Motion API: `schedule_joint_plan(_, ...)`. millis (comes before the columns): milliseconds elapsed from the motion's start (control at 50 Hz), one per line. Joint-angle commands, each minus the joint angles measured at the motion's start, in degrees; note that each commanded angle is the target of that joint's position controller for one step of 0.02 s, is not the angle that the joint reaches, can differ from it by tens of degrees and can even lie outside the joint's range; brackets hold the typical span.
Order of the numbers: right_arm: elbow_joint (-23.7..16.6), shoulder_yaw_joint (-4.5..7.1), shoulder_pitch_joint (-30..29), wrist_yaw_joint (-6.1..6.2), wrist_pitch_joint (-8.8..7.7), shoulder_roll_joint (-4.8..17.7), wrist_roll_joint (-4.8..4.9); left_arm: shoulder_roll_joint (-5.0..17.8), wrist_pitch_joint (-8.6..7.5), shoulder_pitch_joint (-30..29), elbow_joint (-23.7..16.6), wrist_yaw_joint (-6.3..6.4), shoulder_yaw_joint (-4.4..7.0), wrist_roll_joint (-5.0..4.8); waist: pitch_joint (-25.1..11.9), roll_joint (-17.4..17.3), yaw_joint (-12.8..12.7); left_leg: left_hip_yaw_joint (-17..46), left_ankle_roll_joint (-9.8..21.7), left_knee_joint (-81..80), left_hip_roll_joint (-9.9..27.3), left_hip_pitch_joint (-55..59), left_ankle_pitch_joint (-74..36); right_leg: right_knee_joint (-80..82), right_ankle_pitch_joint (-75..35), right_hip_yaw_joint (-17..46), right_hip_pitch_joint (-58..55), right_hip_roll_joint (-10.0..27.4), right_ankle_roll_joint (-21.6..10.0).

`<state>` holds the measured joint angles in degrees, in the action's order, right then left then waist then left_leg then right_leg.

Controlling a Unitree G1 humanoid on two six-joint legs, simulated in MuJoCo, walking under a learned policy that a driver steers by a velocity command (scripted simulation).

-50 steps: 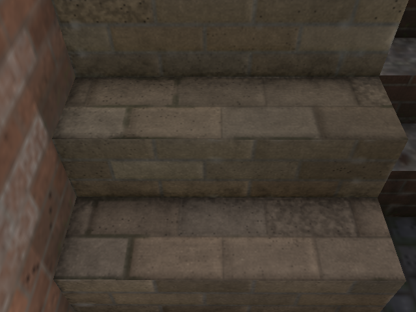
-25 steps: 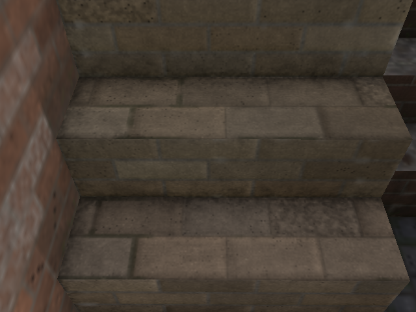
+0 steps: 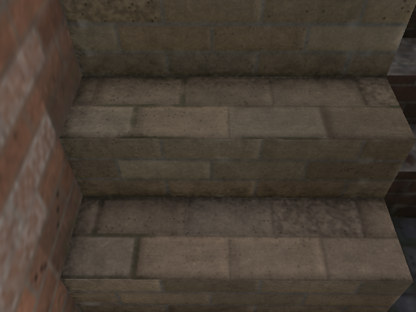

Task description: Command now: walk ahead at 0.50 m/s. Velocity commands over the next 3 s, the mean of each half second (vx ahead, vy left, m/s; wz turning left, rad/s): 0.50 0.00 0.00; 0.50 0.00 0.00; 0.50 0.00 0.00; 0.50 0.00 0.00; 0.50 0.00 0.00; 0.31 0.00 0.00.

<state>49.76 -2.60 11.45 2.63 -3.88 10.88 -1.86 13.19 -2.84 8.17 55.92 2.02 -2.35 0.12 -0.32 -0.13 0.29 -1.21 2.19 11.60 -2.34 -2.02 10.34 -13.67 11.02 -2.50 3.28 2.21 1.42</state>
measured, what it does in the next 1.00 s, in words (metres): stands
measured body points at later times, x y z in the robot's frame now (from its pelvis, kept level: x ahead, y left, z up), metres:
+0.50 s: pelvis +0.00 +0.00 +0.00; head +0.01 +0.00 +0.45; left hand +0.11 +0.25 -0.13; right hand +0.11 -0.23 -0.13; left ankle -0.05 +0.09 -0.75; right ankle -0.04 -0.13 -0.75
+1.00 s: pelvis +0.00 +0.00 +0.00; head +0.01 +0.00 +0.45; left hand +0.11 +0.25 -0.13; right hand +0.12 -0.23 -0.13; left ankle -0.05 +0.09 -0.75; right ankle -0.04 -0.13 -0.75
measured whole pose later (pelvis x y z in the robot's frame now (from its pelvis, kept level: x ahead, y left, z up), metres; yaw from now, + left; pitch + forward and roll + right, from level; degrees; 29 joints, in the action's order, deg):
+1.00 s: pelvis +0.00 +0.00 +0.00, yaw +0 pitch +1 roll +0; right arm 49.5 -2.9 10.9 2.5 -3.8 11.4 -1.9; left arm 13.5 -2.9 7.9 55.6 1.9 -2.5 0.2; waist -0.4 -0.2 0.2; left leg -1.0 2.1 11.7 -2.2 -2.1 10.4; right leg -13.6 11.0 -2.5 3.3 2.4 1.6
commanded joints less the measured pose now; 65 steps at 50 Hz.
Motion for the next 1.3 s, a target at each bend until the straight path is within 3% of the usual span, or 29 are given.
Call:
schedule_joint_plan(20,-3.12,1.01,-0.53,0.12,-0.69,4.91,0.01,6.07,-0.62,-1.14,-2.75,0.15,1.1,0.0,-2.18,-0.45,-0.01,5.79,-0.68,0.1,9.06,1.23,-18.19,0.17,-15.97,4.02,0.11,6.39,-1.72)
schedule_joint_plan(1300,-3.5,0.76,-1.33,0.03,-0.66,5.45,0.01,6.57,-0.64,-1.63,-3.04,0.04,1.05,0.08,-2.47,-0.38,-0.07,5.85,-0.8,0.26,9.01,0.98,-17.99,0.15,-16.56,3.93,-0.26,6.56,-1.46)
